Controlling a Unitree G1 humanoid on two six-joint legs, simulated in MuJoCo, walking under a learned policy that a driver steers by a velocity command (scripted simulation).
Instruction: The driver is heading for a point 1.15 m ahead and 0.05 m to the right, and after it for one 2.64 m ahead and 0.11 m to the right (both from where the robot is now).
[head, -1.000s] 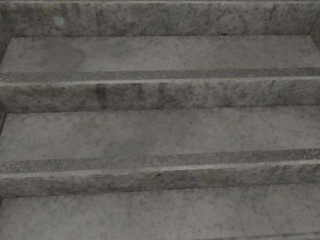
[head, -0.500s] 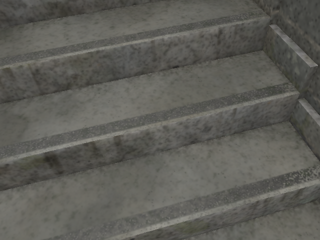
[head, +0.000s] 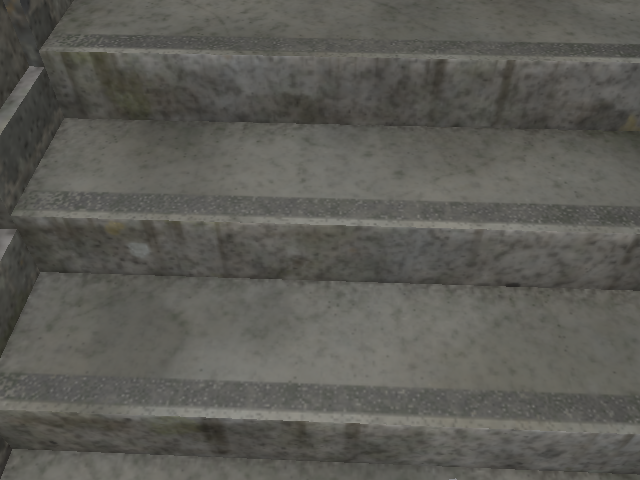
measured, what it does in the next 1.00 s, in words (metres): climbs: right foot 0.15 m higher, then left foot 0.15 m higher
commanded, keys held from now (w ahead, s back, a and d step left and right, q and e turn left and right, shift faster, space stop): w+q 0.20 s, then w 0.24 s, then w+e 0.56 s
